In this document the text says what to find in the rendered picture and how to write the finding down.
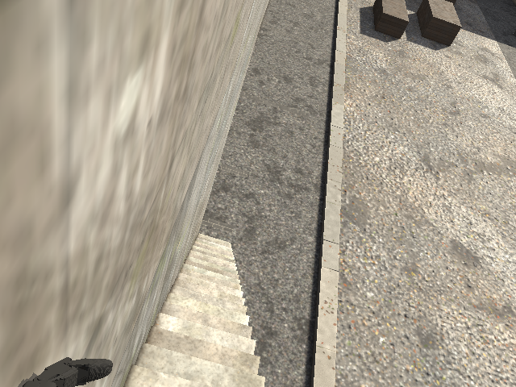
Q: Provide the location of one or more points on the left robot hand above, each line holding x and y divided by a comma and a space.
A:
71, 373

